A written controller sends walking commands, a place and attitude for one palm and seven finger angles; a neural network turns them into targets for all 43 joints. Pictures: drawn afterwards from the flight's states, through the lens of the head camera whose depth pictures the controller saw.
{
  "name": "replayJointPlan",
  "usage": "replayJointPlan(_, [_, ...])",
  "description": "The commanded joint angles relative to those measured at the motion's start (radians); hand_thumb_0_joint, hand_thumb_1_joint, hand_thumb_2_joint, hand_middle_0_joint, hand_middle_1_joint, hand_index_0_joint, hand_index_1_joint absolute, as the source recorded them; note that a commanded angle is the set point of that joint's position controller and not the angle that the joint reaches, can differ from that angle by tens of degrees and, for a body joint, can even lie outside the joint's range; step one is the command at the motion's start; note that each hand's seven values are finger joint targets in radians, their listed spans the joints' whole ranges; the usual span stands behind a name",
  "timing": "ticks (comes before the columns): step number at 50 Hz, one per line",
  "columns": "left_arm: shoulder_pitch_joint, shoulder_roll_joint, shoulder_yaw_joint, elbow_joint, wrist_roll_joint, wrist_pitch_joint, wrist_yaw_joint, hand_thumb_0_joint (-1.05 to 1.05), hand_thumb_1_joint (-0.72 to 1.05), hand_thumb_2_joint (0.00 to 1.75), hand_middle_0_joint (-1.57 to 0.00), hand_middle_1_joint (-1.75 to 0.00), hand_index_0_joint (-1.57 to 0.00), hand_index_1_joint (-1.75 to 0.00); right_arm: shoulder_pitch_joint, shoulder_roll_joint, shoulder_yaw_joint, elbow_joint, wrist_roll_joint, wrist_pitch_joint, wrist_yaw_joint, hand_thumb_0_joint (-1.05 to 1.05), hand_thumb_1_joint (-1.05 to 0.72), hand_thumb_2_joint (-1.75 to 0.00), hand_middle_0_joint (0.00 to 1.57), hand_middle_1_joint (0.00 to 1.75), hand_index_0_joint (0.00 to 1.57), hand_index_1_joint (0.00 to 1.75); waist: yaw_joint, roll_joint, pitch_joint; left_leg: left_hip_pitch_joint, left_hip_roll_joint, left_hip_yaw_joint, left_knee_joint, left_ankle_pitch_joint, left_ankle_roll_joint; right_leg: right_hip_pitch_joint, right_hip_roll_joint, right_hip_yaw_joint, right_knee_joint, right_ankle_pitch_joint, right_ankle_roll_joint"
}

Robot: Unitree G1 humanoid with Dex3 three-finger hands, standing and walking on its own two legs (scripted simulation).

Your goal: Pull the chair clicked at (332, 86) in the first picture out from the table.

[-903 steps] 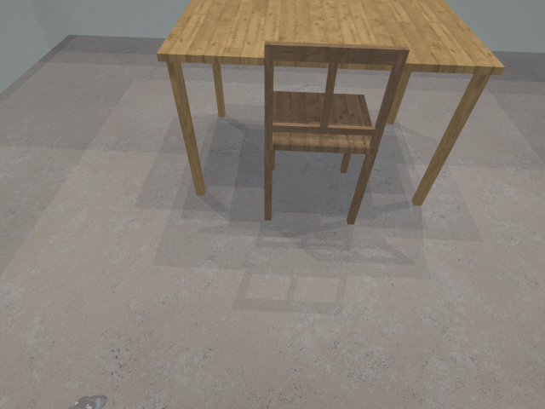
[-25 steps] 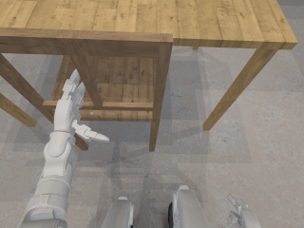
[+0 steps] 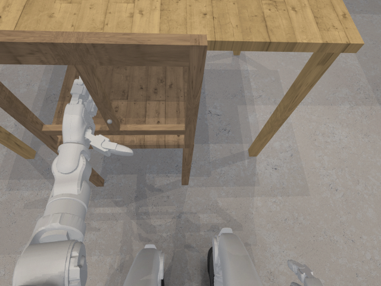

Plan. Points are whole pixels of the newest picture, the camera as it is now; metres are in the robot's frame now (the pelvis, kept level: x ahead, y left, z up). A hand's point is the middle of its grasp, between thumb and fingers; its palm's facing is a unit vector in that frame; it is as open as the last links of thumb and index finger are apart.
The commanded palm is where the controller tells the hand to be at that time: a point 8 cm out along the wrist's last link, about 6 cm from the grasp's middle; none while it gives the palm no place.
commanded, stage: push the fingers through the gap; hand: left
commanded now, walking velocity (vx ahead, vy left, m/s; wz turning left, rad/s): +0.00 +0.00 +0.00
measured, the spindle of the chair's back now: (101, 100) +0.50 +0.18 +0.01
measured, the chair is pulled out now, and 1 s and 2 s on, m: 0.00 0.00 0.01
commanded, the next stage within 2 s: hook a spindle and tug to test in 0.70 s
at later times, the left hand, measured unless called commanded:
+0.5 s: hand (111, 108) +0.48 +0.16 +0.02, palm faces +0.00 -1.00 -0.04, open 16.9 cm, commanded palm +0.45 +0.20 +0.03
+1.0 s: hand (111, 107) +0.48 +0.16 +0.02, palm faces +0.00 -1.00 -0.03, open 16.5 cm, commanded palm +0.45 +0.20 +0.03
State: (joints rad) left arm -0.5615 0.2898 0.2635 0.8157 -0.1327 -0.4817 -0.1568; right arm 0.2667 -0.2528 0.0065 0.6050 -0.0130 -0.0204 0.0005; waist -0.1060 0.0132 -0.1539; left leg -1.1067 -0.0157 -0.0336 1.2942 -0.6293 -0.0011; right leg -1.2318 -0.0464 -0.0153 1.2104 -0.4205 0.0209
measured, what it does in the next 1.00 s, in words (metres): stands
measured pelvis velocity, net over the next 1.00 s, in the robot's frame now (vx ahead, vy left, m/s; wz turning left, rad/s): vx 0.00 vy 0.00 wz -0.01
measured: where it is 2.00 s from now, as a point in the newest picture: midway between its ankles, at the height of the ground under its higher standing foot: outside the picture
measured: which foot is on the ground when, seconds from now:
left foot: down 0.00-1.00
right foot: down 0.00-1.00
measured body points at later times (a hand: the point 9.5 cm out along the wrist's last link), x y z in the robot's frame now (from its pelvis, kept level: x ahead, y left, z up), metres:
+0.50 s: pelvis -0.01 +0.00 -0.01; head +0.15 +0.01 +0.42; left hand +0.47 +0.21 +0.03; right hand +0.04 -0.27 -0.13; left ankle -0.01 +0.12 -0.62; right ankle +0.07 -0.14 -0.62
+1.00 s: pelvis +0.00 +0.00 +0.00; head +0.16 +0.02 +0.42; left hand +0.47 +0.21 +0.03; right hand +0.06 -0.26 -0.13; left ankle -0.01 +0.12 -0.62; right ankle +0.07 -0.14 -0.62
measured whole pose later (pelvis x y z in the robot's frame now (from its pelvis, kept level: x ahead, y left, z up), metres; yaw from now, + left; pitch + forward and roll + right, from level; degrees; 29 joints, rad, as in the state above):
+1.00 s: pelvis +0.00 +0.00 +0.00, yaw +0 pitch +27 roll -2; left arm -0.73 0.34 0.32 0.98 -0.10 -0.51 -0.15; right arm 0.28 -0.25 0.02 0.60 -0.03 0.04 0.02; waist -0.14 0.02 -0.14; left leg -1.16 -0.01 -0.04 1.31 -0.63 0.00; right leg -1.27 -0.04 -0.02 1.21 -0.41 0.03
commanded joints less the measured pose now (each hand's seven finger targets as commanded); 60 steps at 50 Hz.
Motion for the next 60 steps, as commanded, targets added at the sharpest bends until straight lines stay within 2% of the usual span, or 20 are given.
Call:
replayJointPlan(1, [-0.359, 0.155, 0.022, -0.193, 0.007, -0.078, 0.003, 0.0, -0.5, 0.3, -0.06, -0.08, -0.06, -0.08, 0.111, -0.156, -0.062, -0.08, -0.004, -0.022, -0.007, 0.0, -0.9, -0.9, 0.2, 0.3, 0.2, 0.3, -0.018, 0.068, -0.49, 0.163, 0.002, 0.009, -0.19, 0.419, -0.008, 0.431, 0.031, -0.018, -0.097, 0.24, -0.049])
replayJointPlan(3, [-0.413, 0.154, 0.02, -0.165, 0.008, -0.081, 0.007, 0.0, -0.5, 0.3, -0.06, -0.08, -0.06, -0.08, 0.117, -0.158, -0.061, -0.07, -0.005, -0.019, -0.007, 0.0, -0.9, -0.9, 0.2, 0.3, 0.2, 0.3, -0.041, 0.035, -0.474, 0.139, 0.001, 0.012, -0.18, 0.383, -0.001, 0.419, 0.032, -0.016, -0.104, 0.222, -0.043])
replayJointPlan(8, [-0.509, 0.221, 0.063, -0.075, 0.027, -0.093, 0.007, 0.0, -0.5, 0.3, -0.06, -0.08, -0.06, -0.08, 0.131, -0.163, -0.055, -0.055, -0.011, -0.011, -0.013, 0.0, -0.9, -0.9, 0.2, 0.3, 0.2, 0.3, -0.054, 0.033, -0.471, 0.085, -0.008, 0.02, -0.169, 0.318, 0.01, 0.433, 0.031, -0.001, -0.111, 0.19, -0.042])
replayJointPlan(11, [-0.551, 0.247, 0.079, -0.055, 0.031, -0.104, -0.005, 0.0, -0.5, 0.3, -0.06, -0.08, -0.06, -0.08, 0.134, -0.165, -0.052, -0.056, -0.014, -0.007, -0.013, 0.0, -0.9, -0.9, 0.2, 0.3, 0.2, 0.3, -0.045, 0.077, -0.495, 0.098, -0.009, 0.016, -0.17, 0.326, 0.007, 0.422, 0.029, -0.003, -0.102, 0.185, -0.045])
replayJointPlan(13, [-0.581, 0.226, 0.063, -0.036, 0.025, -0.103, -0.009, 0.0, -0.5, 0.3, -0.06, -0.08, -0.06, -0.08, 0.143, -0.165, -0.052, -0.051, -0.017, -0.002, -0.01, 0.0, -0.9, -0.9, 0.2, 0.3, 0.2, 0.3, -0.057, 0.099, -0.511, 0.132, -0.006, 0.009, -0.164, 0.365, 0.005, 0.398, 0.033, -0.009, -0.096, 0.205, -0.046])
replayJointPlan(15, [-0.558, 0.254, 0.095, -0.012, 0.023, -0.099, -0.007, 0.0, -0.5, 0.3, -0.06, -0.08, -0.06, -0.08, 0.153, -0.17, -0.052, -0.053, -0.02, 0.007, -0.008, 0.0, -0.9, -0.9, 0.2, 0.3, 0.2, 0.3, -0.051, 0.07, -0.535, 0.123, -0.004, 0.01, -0.159, 0.394, 0.005, 0.425, 0.033, -0.008, -0.091, 0.239, -0.045])
replayJointPlan(16, [-0.539, 0.231, 0.075, -0.005, 0.028, -0.095, -0.011, 0.0, -0.5, 0.3, -0.06, -0.08, -0.06, -0.08, 0.153, -0.166, -0.052, -0.06, -0.019, 0.011, -0.003, 0.0, -0.9, -0.9, 0.2, 0.3, 0.2, 0.3, -0.044, 0.081, -0.531, 0.115, -0.006, 0.013, -0.163, 0.387, 0.004, 0.427, 0.033, -0.007, -0.093, 0.235, -0.046])
replayJointPlan(18, [-0.548, 0.227, 0.073, 0.012, 0.029, -0.092, -0.015, 0.0, -0.5, 0.3, -0.06, -0.08, -0.06, -0.08, 0.157, -0.169, -0.054, -0.059, -0.016, 0.018, -0.001, 0.0, -0.9, -0.9, 0.2, 0.3, 0.2, 0.3, -0.059, 0.039, -0.508, 0.095, -0.003, 0.012, -0.164, 0.366, 0.008, 0.426, 0.035, -0.009, -0.099, 0.226, -0.043])
replayJointPlan(22, [-0.572, 0.279, 0.109, -0.04, 0.03, -0.103, -0.013, 0.0, -0.5, 0.3, -0.06, -0.08, -0.06, -0.08, 0.159, -0.169, -0.053, -0.066, -0.019, 0.025, -0.004, 0.0, -0.9, -0.9, 0.2, 0.3, 0.2, 0.3, -0.049, 0.064, -0.544, 0.095, -0.005, 0.015, -0.164, 0.364, 0.013, 0.455, 0.036, 0.0, -0.097, 0.238, -0.044])
replayJointPlan(29, [-0.546, 0.263, 0.104, -0.022, 0.024, -0.1, -0.015, 0.0, -0.5, 0.3, -0.06, -0.08, -0.06, -0.08, 0.159, -0.167, -0.051, -0.064, -0.019, 0.032, 0.0, 0.0, -0.9, -0.9, 0.2, 0.3, 0.2, 0.3, -0.047, 0.082, -0.509, 0.111, -0.002, 0.011, -0.172, 0.368, 0.008, 0.424, 0.038, -0.009, -0.104, 0.217, -0.045])
replayJointPlan(30, [-0.535, 0.264, 0.105, -0.013, 0.025, -0.098, -0.015, 0.0, -0.5, 0.3, -0.06, -0.08, -0.06, -0.08, 0.159, -0.169, -0.05, -0.066, -0.018, 0.034, -0.001, 0.0, -0.9, -0.9, 0.2, 0.3, 0.2, 0.3, -0.048, 0.055, -0.501, 0.103, -0.001, 0.011, -0.174, 0.359, 0.009, 0.426, 0.039, -0.009, -0.105, 0.21, -0.044])
replayJointPlan(34, [-0.566, 0.242, 0.083, -0.013, 0.031, -0.1, -0.011, 0.0, -0.5, 0.3, -0.06, -0.08, -0.06, -0.08, 0.157, -0.168, -0.051, -0.062, -0.02, 0.035, 0.0, 0.0, -0.9, -0.9, 0.2, 0.3, 0.2, 0.3, -0.059, 0.086, -0.484, 0.129, 0.003, 0.003, -0.174, 0.364, 0.006, 0.378, 0.039, -0.017, -0.102, 0.19, -0.044])
replayJointPlan(40, [-0.57, 0.23, 0.07, -0.018, 0.032, -0.098, -0.011, 0.0, -0.5, 0.3, -0.06, -0.08, -0.06, -0.08, 0.159, -0.169, -0.052, -0.064, -0.02, 0.041, 0.001, 0.0, -0.9, -0.9, 0.2, 0.3, 0.2, 0.3, -0.06, 0.088, -0.503, 0.149, 0.005, -0.003, -0.171, 0.401, 0.002, 0.378, 0.039, -0.021, -0.094, 0.215, -0.046])
replayJointPlan(42, [-0.569, 0.212, 0.055, -0.061, 0.031, -0.101, -0.008, 0.0, -0.5, 0.3, -0.1, -0.19, -0.1, -0.19, 0.159, -0.167, -0.055, -0.071, -0.023, 0.04, 0.003, 0.0, -0.9, -0.9, 0.2, 0.3, 0.2, 0.3, -0.057, 0.122, -0.546, 0.19, 0.007, -0.008, -0.165, 0.449, -0.004, 0.366, 0.041, -0.024, -0.082, 0.238, -0.049])
replayJointPlan(45, [-0.544, 0.216, 0.063, -0.045, 0.026, -0.092, -0.005, 0.0, -0.5, 0.3, -0.15, -0.35, -0.15, -0.35, 0.158, -0.167, -0.056, -0.066, -0.021, 0.045, 0.005, 0.0, -0.9, -0.9, 0.2, 0.3, 0.2, 0.3, -0.06, 0.075, -0.525, 0.161, 0.007, -0.002, -0.161, 0.438, -0.001, 0.392, 0.041, -0.022, -0.092, 0.249, -0.044])
replayJointPlan(49, [-0.546, 0.226, 0.068, -0.068, 0.031, -0.093, -0.002, 0.0, -0.5, 0.3, -0.22, -0.57, -0.22, -0.57, 0.155, -0.165, -0.057, -0.064, -0.021, 0.043, 0.004, 0.0, -0.9, -0.9, 0.2, 0.3, 0.2, 0.3, -0.054, 0.094, -0.54, 0.175, 0.007, -0.002, -0.163, 0.446, -0.002, 0.395, 0.04, -0.022, -0.089, 0.255, -0.046])
replayJointPlan(51, [-0.551, 0.186, 0.038, -0.054, 0.028, -0.088, -0.003, 0.0, -0.5, 0.3, -0.25, -0.68, -0.25, -0.68, 0.149, -0.159, -0.054, -0.065, -0.021, 0.043, 0.005, 0.0, -0.9, -0.9, 0.2, 0.3, 0.2, 0.3, -0.063, 0.083, -0.509, 0.155, 0.005, 0.001, -0.166, 0.424, 0.001, 0.395, 0.041, -0.021, -0.097, 0.245, -0.045])
replayJointPlan(53, [-0.56, 0.211, 0.063, -0.035, 0.024, -0.087, -0.004, 0.0, -0.5, 0.3, -0.29, -0.79, -0.29, -0.79, 0.156, -0.162, -0.053, -0.058, -0.02, 0.042, 0.002, 0.0, -0.9, -0.9, 0.2, 0.3, 0.2, 0.3, -0.068, 0.062, -0.5, 0.129, 0.003, 0.005, -0.16, 0.408, 0.006, 0.404, 0.04, -0.017, -0.098, 0.25, -0.044])
replayJointPlan(55, [-0.536, 0.242, 0.084, -0.063, 0.027, -0.093, -0.008, 0.0, -0.5, 0.3, -0.32, -0.9, -0.32, -0.9, 0.152, -0.162, -0.053, -0.066, -0.021, 0.041, 0.001, 0.0, -0.9, -0.9, 0.2, 0.3, 0.2, 0.3, -0.048, 0.084, -0.539, 0.133, 0.0, 0.009, -0.16, 0.424, 0.005, 0.435, 0.038, -0.01, -0.092, 0.272, -0.046])
replayJointPlan(60, [-0.498, 0.179, 0.039, -0.091, 0.014, -0.085, -0.014, 0.0, -0.22, 0.42, -0.41, -1.18, -0.41, -1.18, 0.146, -0.155, -0.056, -0.071, -0.018, 0.042, 0.007, 0.0, -0.9, -0.9, 0.2, 0.3, 0.2, 0.3, -0.052, 0.088, -0.529, 0.166, 0.007, 0.005, -0.165, 0.464, -0.002, 0.419, 0.041, -0.021, -0.093, 0.289, -0.047])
